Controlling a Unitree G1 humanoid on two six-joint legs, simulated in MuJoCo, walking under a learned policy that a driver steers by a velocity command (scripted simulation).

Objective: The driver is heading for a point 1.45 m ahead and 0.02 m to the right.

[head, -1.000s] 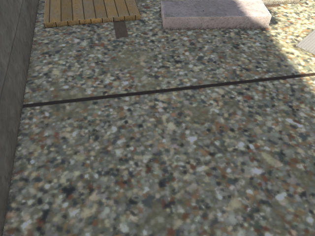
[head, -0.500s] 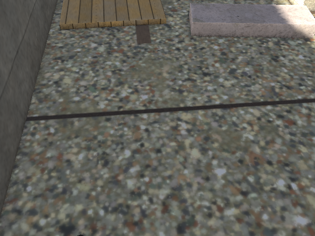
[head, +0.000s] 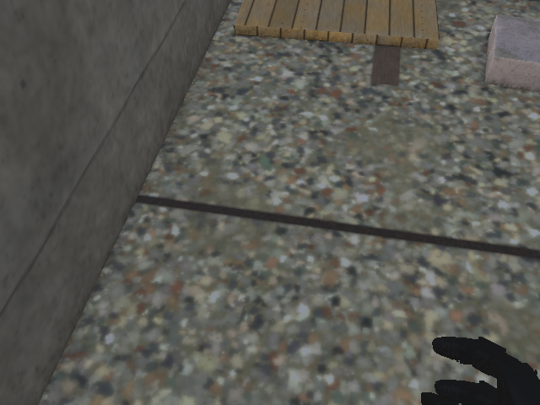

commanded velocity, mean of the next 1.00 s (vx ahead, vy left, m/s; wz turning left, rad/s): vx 0.09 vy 0.00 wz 0.01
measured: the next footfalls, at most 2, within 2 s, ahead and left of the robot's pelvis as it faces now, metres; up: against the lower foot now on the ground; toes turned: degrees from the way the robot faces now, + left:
left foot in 0.04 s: +0.20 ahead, +0.12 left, +0.00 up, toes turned +1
right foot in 0.40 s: +0.21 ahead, -0.12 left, +0.00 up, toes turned +1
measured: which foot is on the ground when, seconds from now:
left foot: up 0.00-0.02, down 0.04-1.00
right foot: down 0.00-0.06, up 0.08-0.38, down 0.40-1.00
